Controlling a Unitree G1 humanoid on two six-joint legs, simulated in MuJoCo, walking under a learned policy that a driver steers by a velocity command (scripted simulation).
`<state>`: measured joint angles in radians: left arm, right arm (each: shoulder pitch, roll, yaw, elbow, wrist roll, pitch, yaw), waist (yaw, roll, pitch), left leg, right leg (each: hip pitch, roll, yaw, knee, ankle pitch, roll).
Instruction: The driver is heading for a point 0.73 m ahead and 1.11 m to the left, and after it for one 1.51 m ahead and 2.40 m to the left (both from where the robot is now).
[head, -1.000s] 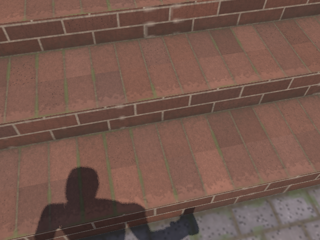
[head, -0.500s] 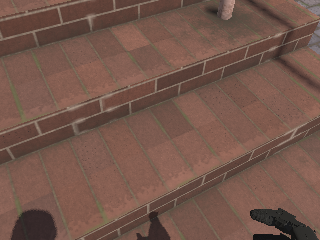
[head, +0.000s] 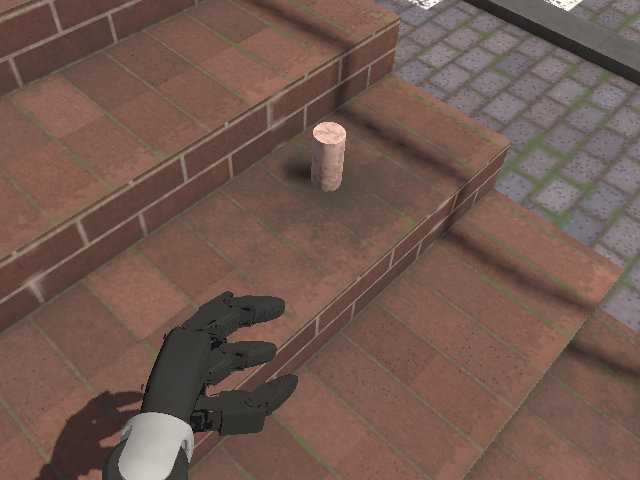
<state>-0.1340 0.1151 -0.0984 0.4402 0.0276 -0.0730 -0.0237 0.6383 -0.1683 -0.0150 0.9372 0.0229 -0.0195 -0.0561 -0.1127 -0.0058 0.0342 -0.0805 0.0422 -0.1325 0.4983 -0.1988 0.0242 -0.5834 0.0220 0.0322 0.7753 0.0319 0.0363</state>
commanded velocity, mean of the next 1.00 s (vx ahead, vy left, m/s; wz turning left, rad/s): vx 0.07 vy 0.00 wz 0.88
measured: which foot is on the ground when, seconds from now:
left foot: down 0.00-0.02, up 0.04-0.28, down 0.30-0.90, up 0.92-1.00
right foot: up 0.00-0.00, down 0.02-0.30, up 0.32-0.90, down 0.92-1.00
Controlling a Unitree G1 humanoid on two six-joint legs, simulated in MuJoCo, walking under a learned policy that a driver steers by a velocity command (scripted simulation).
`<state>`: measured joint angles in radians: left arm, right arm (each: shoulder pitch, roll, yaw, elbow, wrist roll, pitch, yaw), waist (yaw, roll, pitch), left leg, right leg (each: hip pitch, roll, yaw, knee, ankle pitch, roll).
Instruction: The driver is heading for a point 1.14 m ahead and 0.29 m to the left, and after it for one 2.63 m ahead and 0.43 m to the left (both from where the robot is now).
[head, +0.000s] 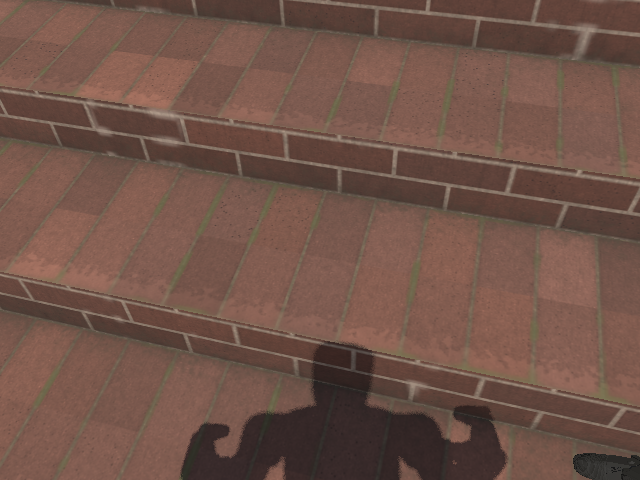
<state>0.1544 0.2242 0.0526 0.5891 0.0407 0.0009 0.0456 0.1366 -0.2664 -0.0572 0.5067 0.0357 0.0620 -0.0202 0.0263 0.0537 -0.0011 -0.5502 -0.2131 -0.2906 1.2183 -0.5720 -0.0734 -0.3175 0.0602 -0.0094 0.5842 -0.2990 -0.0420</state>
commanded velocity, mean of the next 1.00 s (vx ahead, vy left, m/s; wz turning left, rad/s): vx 0.21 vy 0.00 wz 0.29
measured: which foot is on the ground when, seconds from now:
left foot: up 0.00-0.44, down 0.46-0.90, up 0.92-1.00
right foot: down 0.00-0.46, up 0.48-0.88, down 0.90-1.00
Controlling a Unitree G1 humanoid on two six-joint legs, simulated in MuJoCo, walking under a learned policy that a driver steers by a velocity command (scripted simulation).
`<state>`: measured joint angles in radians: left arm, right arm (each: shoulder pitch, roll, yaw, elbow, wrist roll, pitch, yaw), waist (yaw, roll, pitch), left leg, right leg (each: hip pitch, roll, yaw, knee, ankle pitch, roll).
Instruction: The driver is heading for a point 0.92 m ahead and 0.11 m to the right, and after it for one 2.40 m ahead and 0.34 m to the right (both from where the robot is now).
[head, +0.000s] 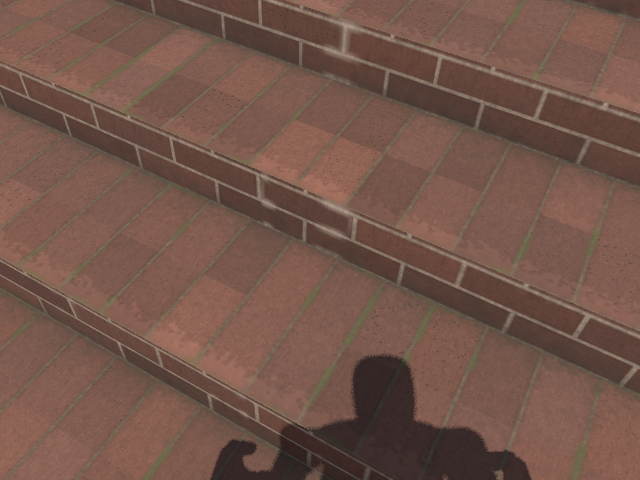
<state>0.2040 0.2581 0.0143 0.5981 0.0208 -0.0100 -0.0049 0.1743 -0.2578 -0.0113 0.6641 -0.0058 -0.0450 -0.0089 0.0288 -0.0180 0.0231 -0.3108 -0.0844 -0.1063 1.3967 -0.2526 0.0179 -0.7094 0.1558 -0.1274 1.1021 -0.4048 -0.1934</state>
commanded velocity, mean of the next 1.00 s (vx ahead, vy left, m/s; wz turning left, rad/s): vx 0.75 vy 0.00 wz -0.22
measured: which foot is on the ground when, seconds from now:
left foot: up 0.00-0.42, down 0.44-0.80, up 0.82-1.00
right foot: down 0.00-0.42, up 0.44-0.78, down 0.80-1.00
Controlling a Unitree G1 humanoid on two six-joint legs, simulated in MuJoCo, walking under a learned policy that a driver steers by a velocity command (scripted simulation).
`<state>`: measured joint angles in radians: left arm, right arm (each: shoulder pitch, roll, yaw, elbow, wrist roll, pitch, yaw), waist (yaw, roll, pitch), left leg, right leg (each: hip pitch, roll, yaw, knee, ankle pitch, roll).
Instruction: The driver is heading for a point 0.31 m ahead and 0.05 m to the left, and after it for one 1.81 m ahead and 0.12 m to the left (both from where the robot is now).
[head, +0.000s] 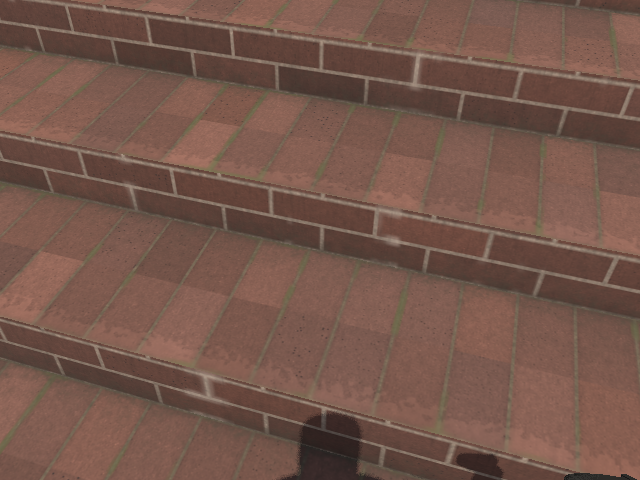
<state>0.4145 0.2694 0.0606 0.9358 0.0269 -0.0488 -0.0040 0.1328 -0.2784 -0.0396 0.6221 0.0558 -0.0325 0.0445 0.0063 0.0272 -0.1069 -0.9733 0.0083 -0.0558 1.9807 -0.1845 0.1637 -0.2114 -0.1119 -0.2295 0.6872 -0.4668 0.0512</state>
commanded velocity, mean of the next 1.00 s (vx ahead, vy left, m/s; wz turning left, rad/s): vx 0.33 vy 0.00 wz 0.00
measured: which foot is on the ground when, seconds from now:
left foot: up 0.00-0.18, down 0.20-0.82, up 0.84-1.00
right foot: down 0.00-0.22, up 0.24-0.78, down 0.80-1.00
